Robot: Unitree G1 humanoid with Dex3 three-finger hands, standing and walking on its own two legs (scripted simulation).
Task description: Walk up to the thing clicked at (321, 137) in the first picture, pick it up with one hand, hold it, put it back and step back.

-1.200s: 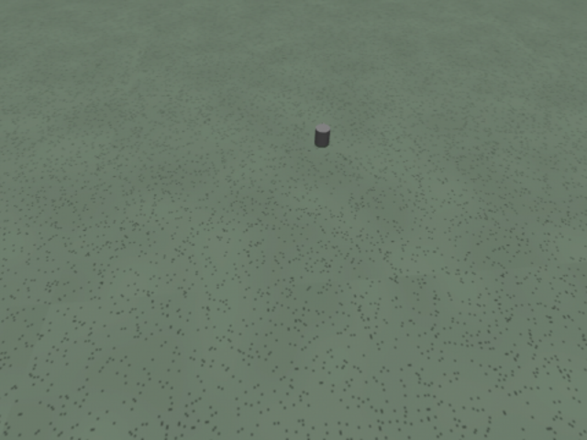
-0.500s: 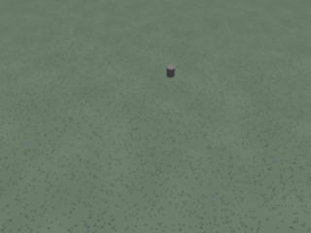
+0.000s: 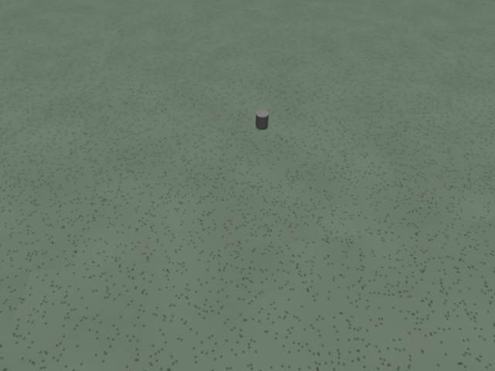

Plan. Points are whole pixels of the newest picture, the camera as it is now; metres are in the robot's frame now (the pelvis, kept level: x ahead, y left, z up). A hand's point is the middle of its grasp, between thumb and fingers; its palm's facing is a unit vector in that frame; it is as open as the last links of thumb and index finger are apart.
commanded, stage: walk up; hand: left
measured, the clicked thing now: (262, 117) +1.73 -0.09 -0.73
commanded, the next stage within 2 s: none
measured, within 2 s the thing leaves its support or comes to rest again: neither
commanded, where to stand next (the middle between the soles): +1.24 -0.25 m, yaw -12 degrees
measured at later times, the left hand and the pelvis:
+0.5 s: hand (167, 339) +0.21 +0.16 -0.13, palm faces -0.10 -0.93 -0.36, open 7.4 cm; pelvis +0.16 -0.11 +0.00, yaw -9 degrees
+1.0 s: hand (196, 190) +0.58 +0.15 -0.14, palm faces -0.25 -0.90 -0.35, open 7.4 cm; pelvis +0.44 -0.11 +0.00, yaw -12 degrees
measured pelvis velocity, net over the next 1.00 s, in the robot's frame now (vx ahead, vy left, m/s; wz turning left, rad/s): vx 0.44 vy -0.11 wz -0.22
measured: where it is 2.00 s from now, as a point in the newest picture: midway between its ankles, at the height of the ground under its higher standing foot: (290, 226)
